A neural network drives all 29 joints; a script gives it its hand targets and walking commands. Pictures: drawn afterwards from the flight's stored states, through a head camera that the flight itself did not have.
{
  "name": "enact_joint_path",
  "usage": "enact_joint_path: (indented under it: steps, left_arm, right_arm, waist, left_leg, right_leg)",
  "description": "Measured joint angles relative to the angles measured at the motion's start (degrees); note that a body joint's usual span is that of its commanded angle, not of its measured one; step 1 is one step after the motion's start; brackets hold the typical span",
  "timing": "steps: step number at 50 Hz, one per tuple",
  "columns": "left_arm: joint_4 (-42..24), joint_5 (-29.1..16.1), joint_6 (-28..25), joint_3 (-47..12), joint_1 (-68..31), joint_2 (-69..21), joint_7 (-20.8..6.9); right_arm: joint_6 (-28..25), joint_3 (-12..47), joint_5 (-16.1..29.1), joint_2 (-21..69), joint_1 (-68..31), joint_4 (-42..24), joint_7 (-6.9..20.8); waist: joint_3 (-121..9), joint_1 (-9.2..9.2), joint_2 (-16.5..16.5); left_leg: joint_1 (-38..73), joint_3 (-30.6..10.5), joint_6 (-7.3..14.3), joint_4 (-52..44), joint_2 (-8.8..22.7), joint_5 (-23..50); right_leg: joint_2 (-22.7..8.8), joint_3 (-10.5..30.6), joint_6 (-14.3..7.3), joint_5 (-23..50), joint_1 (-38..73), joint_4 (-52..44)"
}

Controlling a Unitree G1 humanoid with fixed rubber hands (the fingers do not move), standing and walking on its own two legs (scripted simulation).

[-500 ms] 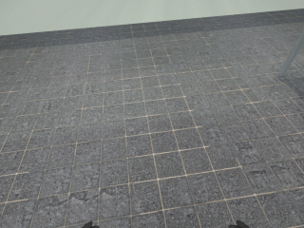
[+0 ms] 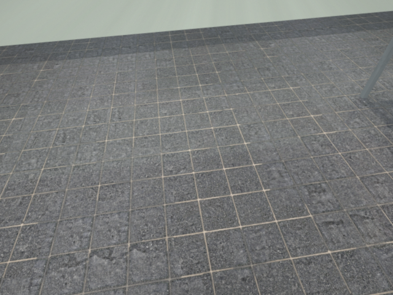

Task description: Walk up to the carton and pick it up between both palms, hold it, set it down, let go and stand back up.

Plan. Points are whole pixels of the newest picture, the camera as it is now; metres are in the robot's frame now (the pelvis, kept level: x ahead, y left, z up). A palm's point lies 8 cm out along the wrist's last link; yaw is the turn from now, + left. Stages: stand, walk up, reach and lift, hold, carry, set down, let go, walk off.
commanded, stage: stand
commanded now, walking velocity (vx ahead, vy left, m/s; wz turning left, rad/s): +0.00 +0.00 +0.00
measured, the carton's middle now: out of the picture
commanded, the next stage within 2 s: walk up in 0.78 s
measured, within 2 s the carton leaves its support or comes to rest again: neither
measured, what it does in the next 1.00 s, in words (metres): stands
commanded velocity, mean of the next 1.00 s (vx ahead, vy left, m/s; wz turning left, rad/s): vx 0.00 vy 0.00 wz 0.00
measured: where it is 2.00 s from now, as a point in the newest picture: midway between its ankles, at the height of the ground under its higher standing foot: (273, 281)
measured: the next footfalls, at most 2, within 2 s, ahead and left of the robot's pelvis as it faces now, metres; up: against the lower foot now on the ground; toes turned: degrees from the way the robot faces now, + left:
right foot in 1.40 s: +0.13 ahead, -0.30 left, +0.00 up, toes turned -33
left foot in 1.88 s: +0.54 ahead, -0.33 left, +0.00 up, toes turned -45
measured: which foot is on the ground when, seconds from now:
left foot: down 0.00-1.00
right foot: down 0.00-1.00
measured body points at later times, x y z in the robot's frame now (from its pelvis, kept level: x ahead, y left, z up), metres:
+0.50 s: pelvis +0.00 +0.00 +0.01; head +0.01 +0.00 +0.46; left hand +0.05 +0.24 -0.14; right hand +0.05 -0.23 -0.14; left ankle +0.00 +0.11 -0.73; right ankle +0.00 -0.12 -0.73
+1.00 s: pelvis -0.01 +0.00 +0.01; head +0.00 +0.00 +0.46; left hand -0.01 +0.22 -0.15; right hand +0.00 -0.22 -0.15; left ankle +0.00 +0.11 -0.73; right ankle +0.00 -0.12 -0.73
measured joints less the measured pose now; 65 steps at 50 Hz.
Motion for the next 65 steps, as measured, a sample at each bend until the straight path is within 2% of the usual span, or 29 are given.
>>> enact_joint_path:
  steps: [17, 49, 51, 52, 55, 57, 60, 65]
  left_arm:
    - [4.91, -0.23, -0.16, 0.39, 0.78, -0.09, 0.43]
    - [18.31, -0.56, -0.23, -0.15, 1.9, -2.25, 1.13]
    - [16.97, -0.32, 0.38, 0.49, 3.03, -1.72, -0.61]
    - [16.21, 0.54, 0.99, 0.86, 3.57, -1.11, -1.53]
    - [14.21, 2.6, 2.33, 2.29, 2.89, 2.48, -3.84]
    - [12.87, 2.9, 2.43, 3.14, 1.9, 5.24, -5.11]
    - [11.48, 2.2, 2.71, 3.61, 0.56, 8.43, -6.78]
    - [9.7, 0.69, 2.5, 2.51, -2.2, 10.81, -8.64]
  right_arm:
    - [-0.16, -0.4, 0.24, 0.05, 0.77, 4.79, -0.43]
    - [-0.31, 0.02, 0.64, 1.96, 2.1, 17.31, -1.17]
    - [-0.75, -0.83, -1.04, 1.46, 2.15, 15.5, -1.27]
    - [-1.23, -1.3, -1.68, 0.71, 1.76, 14.57, -1.76]
    - [-3.08, -2.25, -2.13, -1.48, 0.79, 12.8, -3.3]
    - [-4.01, -2.64, -2.37, -3.05, 0.69, 12.07, -3.64]
    - [-4.66, -3.0, -2.77, -5.38, 0.56, 10.75, -3.38]
    - [-5.12, -2.75, -4.29, -8.48, 0.26, 8.1, -2.22]
  waist:
    - [0.55, -0.03, -0.01]
    - [1.8, -0.1, -0.03]
    - [1.52, 1.08, -0.2]
    - [1.33, 1.19, -0.06]
    - [1.47, 0.48, 0.13]
    - [1.5, 0.52, 0.41]
    - [0.95, 0.58, 1.48]
    - [0.35, 0.16, 3.43]
  left_leg:
    - [1.8, 0.01, 0.05, -2.66, -0.07, 1.41]
    - [5.46, 0.02, 0.17, -7.82, -0.32, 4.28]
    - [5.54, 2.31, 0.97, -7.61, 0.27, 3.45]
    - [5.8, 3.91, 1.06, -7.74, 0.95, 3.25]
    - [7.35, 7.46, 0.37, -8.73, 2.88, 2.86]
    - [8.9, 9.35, -0.45, -9.07, 4.14, 2.33]
    - [11.95, 12.01, -1.39, -9.52, 6.22, 0.77]
    - [18.09, 16.7, -2.47, -10.36, 9.68, -2.42]
  right_leg:
    - [-0.06, 0.02, 0.06, 1.39, 1.79, -2.63]
    - [-0.31, 0.04, 0.34, 4.19, 5.42, -7.68]
    - [0.22, 1.31, 0.1, -3.25, 1.41, -0.38]
    - [0.0, 0.38, 0.97, -5.65, -2.02, 6.06]
    - [-2.19, -1.33, 3.09, -5.05, -11.21, 21.91]
    - [-4.35, -1.05, 3.71, -2.53, -15.17, 27.0]
    - [-7.68, -0.72, 3.93, 1.03, -17.64, 27.1]
    - [-10.98, -2.53, 2.18, 5.06, -15.37, 15.77]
